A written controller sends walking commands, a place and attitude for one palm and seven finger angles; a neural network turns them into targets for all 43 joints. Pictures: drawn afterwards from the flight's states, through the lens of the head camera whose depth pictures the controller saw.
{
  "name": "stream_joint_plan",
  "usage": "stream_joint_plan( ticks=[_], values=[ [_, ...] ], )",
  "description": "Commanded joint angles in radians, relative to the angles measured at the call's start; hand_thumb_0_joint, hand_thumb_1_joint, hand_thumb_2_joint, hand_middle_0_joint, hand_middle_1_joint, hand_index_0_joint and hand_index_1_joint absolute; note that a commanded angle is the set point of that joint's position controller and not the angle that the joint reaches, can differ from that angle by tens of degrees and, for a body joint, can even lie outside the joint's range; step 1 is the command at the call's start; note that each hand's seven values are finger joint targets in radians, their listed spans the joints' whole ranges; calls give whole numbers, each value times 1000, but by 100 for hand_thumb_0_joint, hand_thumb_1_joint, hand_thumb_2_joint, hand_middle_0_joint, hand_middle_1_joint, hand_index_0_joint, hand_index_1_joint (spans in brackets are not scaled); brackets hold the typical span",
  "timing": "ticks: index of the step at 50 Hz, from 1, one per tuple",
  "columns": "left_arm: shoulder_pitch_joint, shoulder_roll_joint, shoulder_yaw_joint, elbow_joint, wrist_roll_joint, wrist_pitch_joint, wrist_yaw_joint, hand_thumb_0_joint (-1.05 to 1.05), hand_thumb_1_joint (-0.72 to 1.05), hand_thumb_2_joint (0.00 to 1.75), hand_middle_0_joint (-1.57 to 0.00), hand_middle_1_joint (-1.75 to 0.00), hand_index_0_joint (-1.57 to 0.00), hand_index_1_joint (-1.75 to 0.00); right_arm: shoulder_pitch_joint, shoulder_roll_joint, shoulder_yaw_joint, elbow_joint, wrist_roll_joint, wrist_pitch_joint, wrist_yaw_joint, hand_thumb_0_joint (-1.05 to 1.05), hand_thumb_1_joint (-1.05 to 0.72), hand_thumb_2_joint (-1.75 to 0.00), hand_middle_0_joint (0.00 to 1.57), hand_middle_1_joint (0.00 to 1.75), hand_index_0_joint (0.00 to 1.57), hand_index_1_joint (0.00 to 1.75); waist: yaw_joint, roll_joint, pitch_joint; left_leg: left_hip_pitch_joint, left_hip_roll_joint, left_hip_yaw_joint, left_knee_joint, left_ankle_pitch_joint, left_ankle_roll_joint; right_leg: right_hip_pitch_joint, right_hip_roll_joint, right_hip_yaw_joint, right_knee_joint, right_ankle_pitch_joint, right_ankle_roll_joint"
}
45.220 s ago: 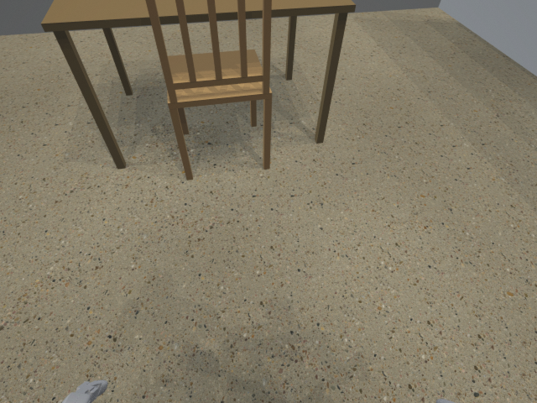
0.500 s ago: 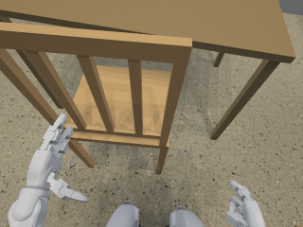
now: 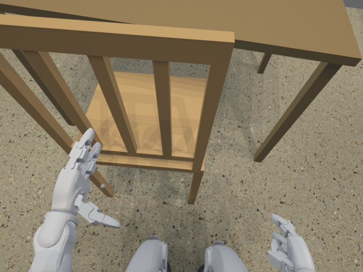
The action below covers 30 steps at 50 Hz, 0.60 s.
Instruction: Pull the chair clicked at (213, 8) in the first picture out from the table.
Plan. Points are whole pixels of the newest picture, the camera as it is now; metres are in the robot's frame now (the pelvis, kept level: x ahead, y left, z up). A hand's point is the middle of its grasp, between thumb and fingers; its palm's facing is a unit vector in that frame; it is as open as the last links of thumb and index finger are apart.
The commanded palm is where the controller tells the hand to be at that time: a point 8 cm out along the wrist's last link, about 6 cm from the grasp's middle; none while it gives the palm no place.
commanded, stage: aim the fingers beside a spindle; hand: left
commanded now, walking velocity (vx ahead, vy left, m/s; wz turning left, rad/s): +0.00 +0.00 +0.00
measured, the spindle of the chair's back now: (119, 115) +0.44 +0.16 +0.05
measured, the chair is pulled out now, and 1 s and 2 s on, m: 0.18 0.18 0.18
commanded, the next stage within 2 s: none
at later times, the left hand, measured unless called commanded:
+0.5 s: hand (111, 183) +0.29 +0.16 +0.03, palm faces -0.07 -1.00 -0.04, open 17.0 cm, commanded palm +0.27 +0.22 +0.01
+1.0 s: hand (113, 187) +0.29 +0.16 -0.01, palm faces -0.06 -1.00 -0.01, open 17.0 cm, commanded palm +0.27 +0.21 +0.01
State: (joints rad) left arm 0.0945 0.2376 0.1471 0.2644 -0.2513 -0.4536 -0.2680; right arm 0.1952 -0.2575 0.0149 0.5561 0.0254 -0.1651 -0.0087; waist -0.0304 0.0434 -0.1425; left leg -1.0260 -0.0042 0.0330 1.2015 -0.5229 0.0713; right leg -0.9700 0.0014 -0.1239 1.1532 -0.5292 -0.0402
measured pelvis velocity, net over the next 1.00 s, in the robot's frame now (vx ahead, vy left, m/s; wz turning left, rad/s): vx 0.00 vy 0.00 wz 0.00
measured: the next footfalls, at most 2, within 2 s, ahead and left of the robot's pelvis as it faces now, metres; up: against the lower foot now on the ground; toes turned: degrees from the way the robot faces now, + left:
none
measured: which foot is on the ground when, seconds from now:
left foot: down 0.00-1.00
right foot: down 0.00-1.00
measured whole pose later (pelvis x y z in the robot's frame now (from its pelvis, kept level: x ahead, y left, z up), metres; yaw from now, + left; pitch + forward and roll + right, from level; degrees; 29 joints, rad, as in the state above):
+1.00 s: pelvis +0.00 +0.00 -0.01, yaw +0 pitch +21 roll -3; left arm 0.04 0.23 0.12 0.34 -0.23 -0.44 -0.23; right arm 0.18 -0.26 0.02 0.55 0.03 -0.10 -0.01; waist -0.04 0.04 -0.15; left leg -1.10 0.00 0.03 1.26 -0.54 0.07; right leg -1.04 0.00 -0.13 1.21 -0.55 -0.05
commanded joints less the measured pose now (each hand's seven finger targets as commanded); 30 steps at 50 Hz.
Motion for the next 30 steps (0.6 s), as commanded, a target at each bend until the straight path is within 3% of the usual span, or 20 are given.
stream_joint_plan(
  ticks=[1, 3, 4, 9, 10, 12, 16, 20, 22, 24, 25, 26, 29, 30],
  values=[
    [-132, 121, 21, -278, -4, -80, 10, 0, -50, 30, -6, -8, -6, -8, 4, -145, -62, -138, -2, -42, -16, 0, -90, -90, 20, 30, 20, 30, -7, 31, -358, 304, 30, -123, -171, 321, -48, 132, 3, 76, -133, 225, 9],
    [-136, 123, 23, -322, -3, -102, 32, 0, -50, 30, -6, -8, -6, -8, 5, -138, -62, -135, -7, -43, -14, 0, -90, -90, 20, 30, 20, 30, -3, 36, -387, 326, 31, -127, -166, 343, -51, 131, 3, 74, -124, 232, 9],
    [-110, 163, 69, -316, -2, -110, 48, 0, -50, 30, -6, -8, -6, -8, 7, -141, -62, -127, -12, -41, -14, 0, -90, -90, 20, 30, 20, 30, 9, 33, -390, 319, 31, -126, -162, 362, -52, 134, 7, 75, -119, 244, 7],
    [-79, 108, 43, -171, 20, -90, 67, 0, -50, 30, -6, -8, -6, -8, 0, -139, -60, -114, -10, -16, -4, 0, -90, -90, 20, 30, 20, 30, -8, -28, -308, 223, 26, -116, -148, 296, -49, 108, 8, 74, -108, 220, 9],
    [-54, 86, 28, -149, 20, -80, 61, 0, -50, 30, -6, -8, -6, -8, -3, -138, -59, -120, -9, -10, 0, 0, -90, -90, 20, 30, 20, 30, -1, -16, -308, 212, 23, -112, -149, 287, -50, 113, 6, 74, -104, 219, 9],
    [-93, 47, -31, -156, 22, -65, 44, 0, -50, 30, -6, -8, -6, -8, -10, -141, -60, -131, -3, -1, 2, 0, -90, -90, 20, 30, 20, 30, -16, -5, -306, 211, 23, -116, -147, 262, -50, 90, 3, 73, -105, 198, 9],
    [-171, 74, -30, -227, 18, -76, 40, 0, -50, 30, -6, -8, -6, -8, 0, -143, -64, -137, -4, 2, -6, 0, -90, -90, 20, 30, 20, 30, -23, -9, -361, 233, 27, -121, -129, 283, -44, 103, 2, 81, -102, 215, 10],
    [-126, 138, 32, -375, 17, -122, 82, 0, -50, 30, -6, -8, -6, -8, 6, -132, -64, -141, -13, -4, -5, 0, -90, -90, 20, 30, 20, 30, 17, 64, -458, 341, 31, -132, -140, 409, -59, 129, 2, 79, -87, 273, 5],
    [-103, 120, 25, -349, 22, -121, 99, 0, -50, 30, -6, -8, -6, -8, 1, -126, -60, -136, -13, 0, -1, 0, -90, -90, 20, 30, 20, 30, 11, 60, -413, 328, 32, -130, -145, 399, -61, 116, 3, 75, -92, 264, 6],
    [-56, 114, 32, -253, 34, -100, 106, 0, -50, 30, -6, -8, -6, -8, -1, -131, -59, -127, -12, 12, 2, 0, -90, -90, 20, 30, 20, 30, 3, 16, -347, 264, 31, -126, -147, 345, -55, 105, 7, 73, -97, 235, 7],
    [-59, 69, -8, -194, 40, -83, 100, 0, -50, 30, -6, -8, -6, -8, 0, -130, -56, -128, -9, 19, 4, 0, -90, -90, 20, 30, 20, 30, -19, -24, -298, 227, 30, -125, -145, 299, -51, 86, 8, 68, -100, 214, 11],
    [-76, 67, -8, -139, 42, -69, 94, 0, -50, 30, -6, -8, -6, -8, -2, -138, -58, -123, -6, 25, 4, 0, -90, -90, 20, 30, 20, 30, -25, -40, -262, 186, 29, -125, -142, 234, -49, 62, 8, 69, -105, 169, 12],
    [-105, 47, -32, -70, 33, -43, 58, 0, -50, 30, -6, -8, -6, -8, -8, -148, -57, -130, 4, 31, -1, 0, -90, -90, 20, 30, 20, 30, -36, -79, -234, 127, 22, -116, -136, 145, -39, 59, 8, 82, -126, 106, 12],
    [-121, 53, -28, -97, 24, -46, 45, 0, -50, 30, -6, -8, -6, -8, -5, -148, -59, -137, 5, 29, -4, 0, -90, -90, 20, 30, 20, 30, -29, -68, -266, 131, 18, -111, -133, 153, -37, 88, 7, 89, -127, 118, 10]
  ],
)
